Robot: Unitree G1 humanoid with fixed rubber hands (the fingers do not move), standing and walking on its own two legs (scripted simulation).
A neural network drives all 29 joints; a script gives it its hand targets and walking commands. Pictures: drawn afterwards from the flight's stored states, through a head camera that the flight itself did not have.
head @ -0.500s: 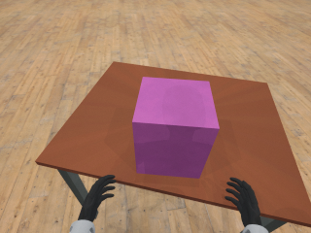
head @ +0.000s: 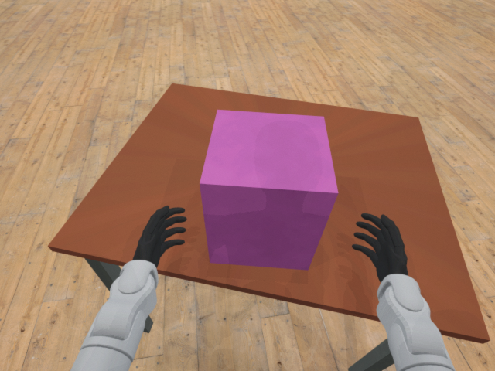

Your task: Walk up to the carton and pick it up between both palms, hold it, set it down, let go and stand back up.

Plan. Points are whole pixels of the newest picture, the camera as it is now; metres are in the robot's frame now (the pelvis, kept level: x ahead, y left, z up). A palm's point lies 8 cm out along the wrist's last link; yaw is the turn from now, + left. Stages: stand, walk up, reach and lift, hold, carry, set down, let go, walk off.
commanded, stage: reach and lift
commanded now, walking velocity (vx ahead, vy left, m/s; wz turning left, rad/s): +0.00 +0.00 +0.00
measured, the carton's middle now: (264, 192) +0.45 -0.01 +0.02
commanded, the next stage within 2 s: none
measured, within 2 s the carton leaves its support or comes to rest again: neither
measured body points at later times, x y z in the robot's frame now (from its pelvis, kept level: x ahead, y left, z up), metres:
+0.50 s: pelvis +0.00 +0.00 +0.00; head +0.03 +0.01 +0.45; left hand +0.38 +0.17 +0.09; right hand +0.36 -0.22 +0.10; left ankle -0.01 +0.10 -0.75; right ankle +0.02 -0.09 -0.75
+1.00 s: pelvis +0.00 +0.00 +0.00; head +0.03 +0.01 +0.45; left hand +0.45 +0.16 +0.14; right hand +0.41 -0.23 +0.14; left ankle -0.01 +0.10 -0.75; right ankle +0.02 -0.09 -0.75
